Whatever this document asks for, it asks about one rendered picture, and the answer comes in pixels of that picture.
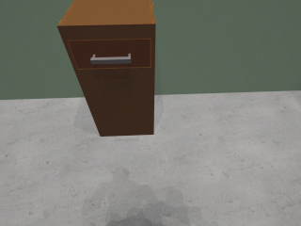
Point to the drawer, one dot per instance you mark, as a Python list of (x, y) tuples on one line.
[(83, 51)]

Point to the cabinet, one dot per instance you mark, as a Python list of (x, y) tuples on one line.
[(120, 100)]

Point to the handle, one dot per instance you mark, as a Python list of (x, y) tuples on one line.
[(111, 60)]

